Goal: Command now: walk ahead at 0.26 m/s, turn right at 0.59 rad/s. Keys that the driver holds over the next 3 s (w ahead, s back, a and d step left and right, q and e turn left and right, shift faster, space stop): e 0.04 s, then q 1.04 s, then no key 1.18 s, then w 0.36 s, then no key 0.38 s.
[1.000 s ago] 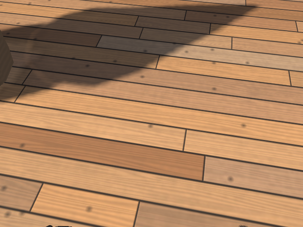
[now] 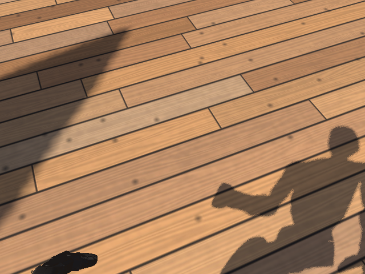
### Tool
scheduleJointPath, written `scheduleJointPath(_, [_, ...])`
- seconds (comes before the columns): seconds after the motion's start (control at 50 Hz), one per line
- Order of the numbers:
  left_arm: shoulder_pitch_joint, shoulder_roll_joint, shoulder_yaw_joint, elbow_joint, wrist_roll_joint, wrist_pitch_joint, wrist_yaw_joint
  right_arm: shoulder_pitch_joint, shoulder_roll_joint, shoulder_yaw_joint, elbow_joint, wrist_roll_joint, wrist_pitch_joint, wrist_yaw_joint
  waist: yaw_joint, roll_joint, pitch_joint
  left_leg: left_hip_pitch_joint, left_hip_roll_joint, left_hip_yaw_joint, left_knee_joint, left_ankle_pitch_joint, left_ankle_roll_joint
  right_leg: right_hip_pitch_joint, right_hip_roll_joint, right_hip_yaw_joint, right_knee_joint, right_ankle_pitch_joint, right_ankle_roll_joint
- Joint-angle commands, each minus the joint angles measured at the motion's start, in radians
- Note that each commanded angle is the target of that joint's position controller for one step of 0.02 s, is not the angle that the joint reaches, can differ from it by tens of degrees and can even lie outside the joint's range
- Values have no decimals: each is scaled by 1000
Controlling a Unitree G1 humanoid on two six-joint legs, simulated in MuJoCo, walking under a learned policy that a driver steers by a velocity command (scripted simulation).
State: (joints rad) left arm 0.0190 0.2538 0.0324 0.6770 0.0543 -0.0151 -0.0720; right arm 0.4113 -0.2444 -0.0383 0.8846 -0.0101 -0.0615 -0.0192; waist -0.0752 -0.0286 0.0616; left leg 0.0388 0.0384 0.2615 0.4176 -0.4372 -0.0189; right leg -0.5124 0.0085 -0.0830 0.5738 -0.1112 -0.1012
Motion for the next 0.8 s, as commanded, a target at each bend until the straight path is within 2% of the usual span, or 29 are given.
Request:
scheduleJointPath(0.02, [364, 181, 66, 49, 20, -28, 39, -10, -173, -39, -83, 8, 0, -10, 193, 9, -266, -285, 126, -37, 632, 610, 35, 572, -66, 143, -94, 304, -91])
scheduleJointPath(0.04, [333, 316, 97, 21, -6, -21, 49, 93, -68, -16, -140, 19, 8, 2, 103, -208, -406, -652, -47, -96, 1006, -260, -18, 881, -419, 596, -16, 913, -284])
scheduleJointPath(0.06, [393, 265, 98, 5, -56, -3, 64, 45, -139, -27, -122, -3, 22, -4, 180, -26, -509, -647, -16, -267, 1049, -158, -13, 847, -415, 571, -54, 982, -316])
scheduleJointPath(0.08, [291, 195, 74, 5, -55, 0, 76, -10, -106, -17, -126, 16, 24, -5, 139, -28, -358, -673, 24, -274, 1019, -64, -9, 714, -383, 439, -102, 938, -291])
scheduleJointPath(0.1, [222, 106, 45, 9, -60, 0, 79, -34, -93, -9, -115, 10, 23, -4, 103, 16, -240, -643, 55, -274, 904, -17, -5, 562, -319, 352, -161, 819, -229])
scheduleJointPath(0.12, [181, 65, 27, 16, -61, -2, 84, -41, -93, -9, -103, -5, 35, -1, 68, 19, -170, -590, 71, -280, 816, 7, -5, 454, -268, 295, -204, 728, -175])
scheduleJointPath(0.14, [154, 41, 13, 22, -58, -6, 87, 2, -87, -8, -83, -18, 56, 3, 39, 0, -153, -492, 67, -276, 759, 34, -10, 353, -239, 233, -243, 704, -152])
scheduleJointPath(0.16, [158, 39, 7, 36, -46, -16, 86, 32, -77, -8, -61, -18, 72, 8, 29, -4, -157, -409, 47, -270, 725, 66, -10, 285, -226, 185, -260, 726, -138])
scheduleJointPath(0.18, [165, 49, 7, 50, -34, -26, 83, 53, -66, -8, -48, -10, 81, 12, 19, -6, -167, -367, 30, -272, 689, 84, -8, 263, -219, 152, -271, 748, -131])
scheduleJointPath(0.2, [162, 59, 7, 62, -28, -34, 81, 60, -57, -8, -39, -3, 87, 13, 12, -14, -165, -347, 19, -279, 649, 99, -7, 248, -216, 125, -282, 735, -124])
scheduleJointPath(0.24, [150, 62, 3, 76, -27, -42, 81, 29, -54, -10, -33, -5, 95, 12, 16, -36, -147, -347, 11, -293, 555, 134, 0, 249, -208, 91, -300, 627, -97])
scheduleJointPath(0.3, [174, 86, 11, 94, -33, -27, 90, -63, -73, -19, -55, -14, 105, 11, 51, -74, -111, -404, 7, -275, 476, 148, 7, 289, -220, 95, -318, 384, -92])
scheduleJointPath(0.38, [219, 98, 23, 110, -29, 0, 105, -143, -69, -24, -86, -16, 112, 17, 86, -55, -69, -463, 10, -257, 426, 69, 12, 340, -272, 138, -325, 147, -136])
scheduleJointPath(0.42, [229, 104, 29, 115, -28, 8, 110, -152, -61, -24, -95, -14, 112, 18, 91, -51, -65, -463, 4, -242, 398, 21, 17, 365, -291, 146, -303, 151, -150])
scheduleJointPath(0.48, [229, 120, 40, 121, -28, 16, 113, -151, -51, -24, -109, -6, 109, 19, 93, -57, -86, -432, -14, -215, 333, -27, 31, 412, -312, 137, -244, 277, -153])
scheduleJointPath(0.52, [220, 136, 47, 123, -30, 23, 115, -138, -45, -24, -116, 1, 103, 22, 82, -63, -104, -380, -30, -194, 238, -1, 47, 429, -312, 115, -188, 335, -131])
scheduleJointPath(0.54, [210, 144, 51, 123, -33, 28, 115, -123, -42, -24, -117, 2, 97, 24, 66, -60, -109, -326, -40, -187, 139, 67, 58, 412, -298, 87, -145, 319, -101])
scheduleJointPath(0.56, [217, 153, 57, 129, -32, 32, 115, -113, -56, -25, -122, 0, 88, 25, 49, -36, -106, -257, -35, -219, -2, 199, 74, 368, -274, 51, -91, 235, -46])
scheduleJointPath(0.58, [230, 122, 52, 118, -30, 34, 109, -104, -134, -42, -124, -14, 78, 19, 61, 98, -104, -174, 79, -400, -114, 308, 111, 256, -201, -21, 62, 59, 29])
scheduleJointPath(0.6, [187, 48, 33, 59, -43, 37, 111, -90, -274, -79, -137, -11, 76, 16, 58, 324, -57, -110, 331, -746, -120, 765, 255, -7, 8, -89, 229, -398, 111])
scheduleJointPath(0.62, [125, 78, 36, 58, -31, 53, 119, -3, -250, -82, -109, -9, 80, 10, -3, 209, -63, -103, 353, -710, -90, 910, 358, -49, 13, 38, 430, -528, 119])
scheduleJointPath(0.64, [151, 78, 37, 67, -37, 60, 113, -37, -213, -73, -112, -1, 84, 4, 35, 138, -64, -114, 293, -626, -77, 894, 356, -59, -2, 87, 505, -466, 124])
scheduleJointPath(0.66, [161, 84, 39, 75, -45, 56, 108, -118, -186, -65, -128, 2, 92, 1, 68, 110, -42, -131, 223, -564, -84, 818, 312, -69, -14, 107, 503, -386, 125])
scheduleJointPath(0.68, [162, 108, 47, 75, -38, 52, 106, -176, -169, -60, -145, 9, 96, -2, 89, 121, -38, -116, 179, -536, -82, 800, 275, -86, -18, 112, 492, -334, 128])
scheduleJointPath(0.7, [177, 122, 50, 82, -26, 51, 101, -199, -154, -56, -156, 12, 97, -1, 91, 132, -67, -96, 152, -513, -71, 847, 265, -73, -13, 106, 502, -303, 136])
scheduleJointPath(0.72, [184, 121, 51, 83, -25, 52, 97, -189, -154, -56, -159, 13, 96, 3, 86, 121, -97, -80, 142, -508, -61, 879, 265, -61, -4, 101, 515, -289, 145])
scheduleJointPath(0.76, [174, 107, 46, 71, -34, 56, 94, -155, -173, -63, -151, 13, 91, 7, 73, 105, -111, -55, 137, -521, -54, 868, 263, -66, -6, 104, 478, -278, 156])
scheduleJointPath(0.8, [148, 101, 42, 55, -38, 61, 97, -128, -190, -69, -144, 8, 91, 5, 56, 123, -99, -44, 136, -553, -52, 822, 264, -76, -8, 109, 415, -281, 161])
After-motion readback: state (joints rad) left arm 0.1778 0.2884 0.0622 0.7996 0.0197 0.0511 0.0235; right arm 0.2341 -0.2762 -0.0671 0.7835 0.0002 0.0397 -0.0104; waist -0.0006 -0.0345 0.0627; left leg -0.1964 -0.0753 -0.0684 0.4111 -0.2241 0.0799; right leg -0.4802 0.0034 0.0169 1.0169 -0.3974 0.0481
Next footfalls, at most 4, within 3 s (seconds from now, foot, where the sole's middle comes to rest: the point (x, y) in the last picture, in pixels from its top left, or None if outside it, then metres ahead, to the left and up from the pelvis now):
0.02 right None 0.16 -0.07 -0.76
0.58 left None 0.11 0.10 -0.76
1.08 right None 0.19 -0.08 -0.76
1.46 left None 0.05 0.08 -0.76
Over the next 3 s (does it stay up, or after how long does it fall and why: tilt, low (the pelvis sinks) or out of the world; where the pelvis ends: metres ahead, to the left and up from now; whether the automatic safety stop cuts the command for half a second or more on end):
stays up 0.31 0.06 0.00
